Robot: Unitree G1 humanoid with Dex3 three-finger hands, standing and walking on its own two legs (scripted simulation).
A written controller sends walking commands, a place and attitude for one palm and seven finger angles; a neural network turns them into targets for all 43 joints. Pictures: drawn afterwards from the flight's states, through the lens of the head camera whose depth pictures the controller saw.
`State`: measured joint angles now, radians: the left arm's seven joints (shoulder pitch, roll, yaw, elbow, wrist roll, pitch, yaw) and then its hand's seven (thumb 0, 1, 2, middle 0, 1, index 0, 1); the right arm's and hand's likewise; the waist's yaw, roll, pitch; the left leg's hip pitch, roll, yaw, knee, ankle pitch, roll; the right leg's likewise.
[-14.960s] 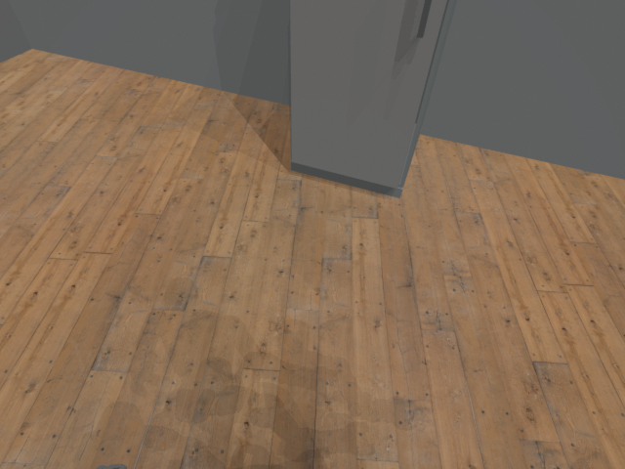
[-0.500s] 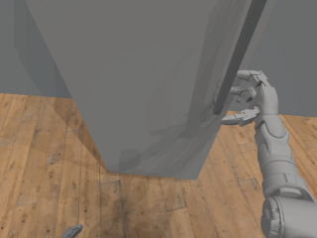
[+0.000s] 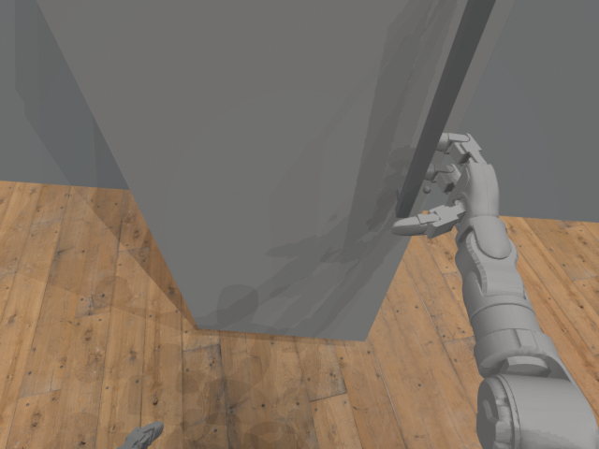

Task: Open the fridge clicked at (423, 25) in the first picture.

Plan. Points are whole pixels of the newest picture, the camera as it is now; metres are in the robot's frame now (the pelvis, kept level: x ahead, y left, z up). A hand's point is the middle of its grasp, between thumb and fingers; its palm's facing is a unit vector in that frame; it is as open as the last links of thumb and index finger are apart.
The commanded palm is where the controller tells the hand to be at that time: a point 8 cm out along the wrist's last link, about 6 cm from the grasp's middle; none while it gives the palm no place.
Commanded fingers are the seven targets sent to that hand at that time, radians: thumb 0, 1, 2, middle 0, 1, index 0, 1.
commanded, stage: slide the fingers in behind the handle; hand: right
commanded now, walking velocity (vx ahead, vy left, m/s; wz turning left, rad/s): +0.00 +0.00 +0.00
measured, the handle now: (436, 105) +0.50 -0.11 +0.21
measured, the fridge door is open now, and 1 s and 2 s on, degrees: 0 0 0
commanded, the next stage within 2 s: grip the handle and tug to test in 0.72 s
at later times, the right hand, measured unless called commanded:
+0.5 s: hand (424, 191) +0.43 -0.12 +0.13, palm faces +0.00 +1.00 +0.00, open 14.4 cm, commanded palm +0.40 -0.15 +0.13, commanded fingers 0.00 0.50 -0.30 0.30 1.20 0.30 1.20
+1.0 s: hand (422, 192) +0.43 -0.11 +0.13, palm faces +0.01 +1.00 -0.01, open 13.9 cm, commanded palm +0.41 -0.15 +0.13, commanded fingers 0.00 0.03 -0.50 0.35 1.27 0.35 1.27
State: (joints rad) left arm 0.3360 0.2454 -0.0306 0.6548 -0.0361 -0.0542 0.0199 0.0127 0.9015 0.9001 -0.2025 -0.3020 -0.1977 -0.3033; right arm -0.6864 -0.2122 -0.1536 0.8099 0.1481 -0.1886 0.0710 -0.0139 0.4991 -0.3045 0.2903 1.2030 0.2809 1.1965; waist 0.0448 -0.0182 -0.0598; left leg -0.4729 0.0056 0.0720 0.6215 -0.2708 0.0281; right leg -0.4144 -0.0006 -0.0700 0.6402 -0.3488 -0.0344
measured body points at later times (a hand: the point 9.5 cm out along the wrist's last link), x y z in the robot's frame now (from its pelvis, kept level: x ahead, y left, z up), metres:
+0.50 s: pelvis +0.00 +0.01 +0.00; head +0.04 +0.01 +0.45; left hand +0.10 +0.25 -0.11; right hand +0.43 -0.17 +0.13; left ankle +0.02 +0.10 -0.72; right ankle -0.02 -0.09 -0.72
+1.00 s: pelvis +0.01 +0.00 +0.00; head +0.04 +0.01 +0.45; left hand +0.11 +0.25 -0.11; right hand +0.43 -0.17 +0.13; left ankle +0.02 +0.10 -0.72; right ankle -0.02 -0.09 -0.72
